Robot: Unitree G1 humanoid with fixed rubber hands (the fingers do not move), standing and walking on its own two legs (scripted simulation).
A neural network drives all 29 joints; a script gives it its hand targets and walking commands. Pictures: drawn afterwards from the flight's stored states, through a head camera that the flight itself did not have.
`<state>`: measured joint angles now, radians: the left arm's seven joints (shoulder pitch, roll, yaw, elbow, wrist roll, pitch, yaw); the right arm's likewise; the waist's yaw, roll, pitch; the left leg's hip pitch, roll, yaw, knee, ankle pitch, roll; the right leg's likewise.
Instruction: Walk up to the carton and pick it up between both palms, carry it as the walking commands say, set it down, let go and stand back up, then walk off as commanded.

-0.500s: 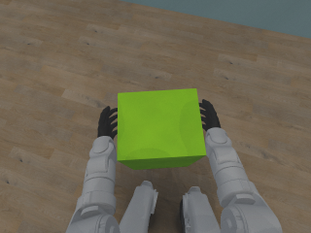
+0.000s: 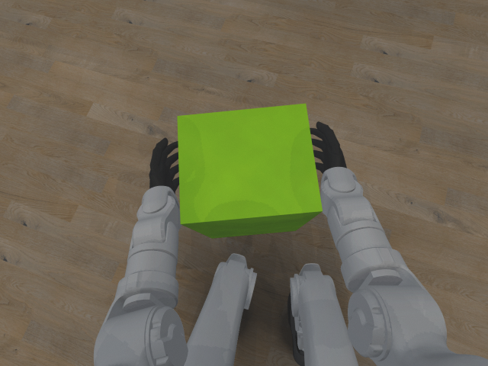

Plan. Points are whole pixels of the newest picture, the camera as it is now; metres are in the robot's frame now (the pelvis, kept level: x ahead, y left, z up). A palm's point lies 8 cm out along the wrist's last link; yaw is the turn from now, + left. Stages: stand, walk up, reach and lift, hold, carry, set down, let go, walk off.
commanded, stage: set down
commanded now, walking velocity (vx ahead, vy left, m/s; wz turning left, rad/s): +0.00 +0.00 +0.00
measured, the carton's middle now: (248, 185) +0.42 +0.07 -0.15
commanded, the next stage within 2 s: none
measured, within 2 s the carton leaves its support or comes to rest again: neither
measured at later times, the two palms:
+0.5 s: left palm (176, 187) +0.40 +0.22 -0.17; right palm (318, 171) +0.46 -0.06 -0.17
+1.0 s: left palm (188, 188) +0.42 +0.22 -0.26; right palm (310, 173) +0.49 -0.06 -0.27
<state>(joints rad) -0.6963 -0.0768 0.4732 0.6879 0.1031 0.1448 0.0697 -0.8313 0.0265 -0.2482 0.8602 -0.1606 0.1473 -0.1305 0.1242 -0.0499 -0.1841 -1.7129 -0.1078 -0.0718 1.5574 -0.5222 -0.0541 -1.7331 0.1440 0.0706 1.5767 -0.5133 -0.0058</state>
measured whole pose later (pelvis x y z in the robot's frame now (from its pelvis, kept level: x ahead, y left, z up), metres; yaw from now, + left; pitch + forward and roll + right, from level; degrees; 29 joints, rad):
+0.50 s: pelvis -0.02 +0.01 -0.07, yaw +0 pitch +41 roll +2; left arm -0.88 -0.03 0.51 0.72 0.10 0.18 0.08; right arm -1.04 -0.03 -0.27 0.91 -0.16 0.17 -0.13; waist 0.12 -0.05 -0.09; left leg -1.97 -0.14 -0.07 1.79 -0.54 -0.07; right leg -1.98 0.17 0.07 1.80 -0.53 0.02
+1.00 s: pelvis -0.03 +0.01 -0.14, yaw +0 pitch +42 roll +2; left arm -1.04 0.01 0.50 0.74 0.08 0.19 0.11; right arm -1.21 -0.10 -0.25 0.97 -0.12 0.18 -0.14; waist 0.12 -0.04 0.04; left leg -2.19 -0.15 -0.05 1.98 -0.54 -0.08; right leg -2.20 0.19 0.06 2.00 -0.54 0.05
